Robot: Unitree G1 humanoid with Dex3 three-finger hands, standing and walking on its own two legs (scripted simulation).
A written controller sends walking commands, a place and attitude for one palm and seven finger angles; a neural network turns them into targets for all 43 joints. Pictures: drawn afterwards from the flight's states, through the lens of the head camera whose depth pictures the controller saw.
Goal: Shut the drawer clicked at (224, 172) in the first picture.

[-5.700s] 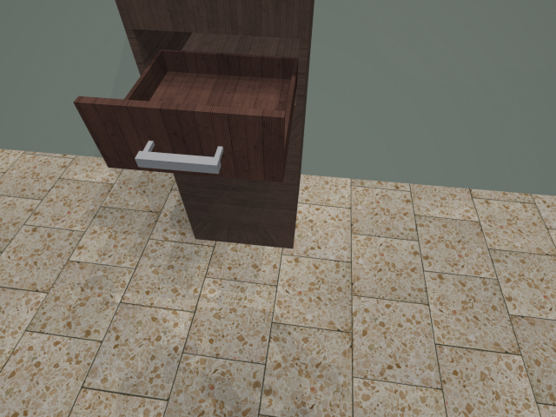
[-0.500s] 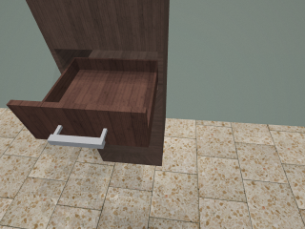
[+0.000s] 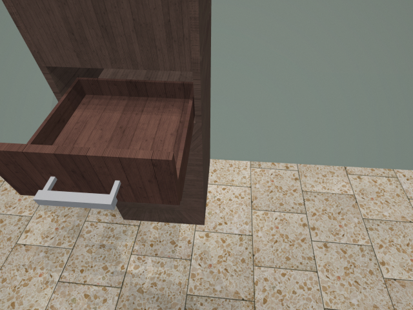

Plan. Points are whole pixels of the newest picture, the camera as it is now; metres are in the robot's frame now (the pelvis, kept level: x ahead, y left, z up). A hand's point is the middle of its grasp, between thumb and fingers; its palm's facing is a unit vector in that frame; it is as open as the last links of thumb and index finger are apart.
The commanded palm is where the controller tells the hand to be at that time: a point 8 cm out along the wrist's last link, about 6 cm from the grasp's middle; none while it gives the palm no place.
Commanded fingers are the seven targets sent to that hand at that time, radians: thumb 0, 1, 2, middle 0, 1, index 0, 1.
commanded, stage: look again from close up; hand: left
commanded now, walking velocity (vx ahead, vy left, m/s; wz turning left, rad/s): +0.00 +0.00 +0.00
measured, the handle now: (80, 191) +0.33 +0.28 +0.04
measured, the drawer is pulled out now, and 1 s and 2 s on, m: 0.30 0.30 0.30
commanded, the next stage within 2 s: shuffle to correct the standing spot in 0.14 s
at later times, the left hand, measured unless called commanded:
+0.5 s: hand out of the picture +0.01 +0.17 -0.18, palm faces +0.06 -0.98 -0.20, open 7.3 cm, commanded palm none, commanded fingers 0.00 0.90 0.90 -0.20 -0.30 -0.20 -0.30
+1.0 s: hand out of the picture +0.03 +0.24 -0.16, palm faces +0.08 -0.96 -0.28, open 7.3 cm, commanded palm none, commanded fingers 0.00 0.90 0.90 -0.20 -0.30 -0.20 -0.30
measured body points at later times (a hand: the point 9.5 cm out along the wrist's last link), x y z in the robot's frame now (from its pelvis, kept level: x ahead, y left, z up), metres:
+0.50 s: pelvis +0.02 +0.00 +0.00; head +0.03 -0.01 +0.45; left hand +0.01 +0.22 -0.16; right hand +0.02 -0.23 -0.16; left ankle +0.01 +0.13 -0.74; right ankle +0.01 -0.10 -0.74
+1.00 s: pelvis +0.02 +0.04 +0.00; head +0.06 +0.02 +0.45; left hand +0.03 +0.29 -0.14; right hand +0.10 -0.19 -0.16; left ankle +0.03 +0.20 -0.69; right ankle +0.01 -0.07 -0.74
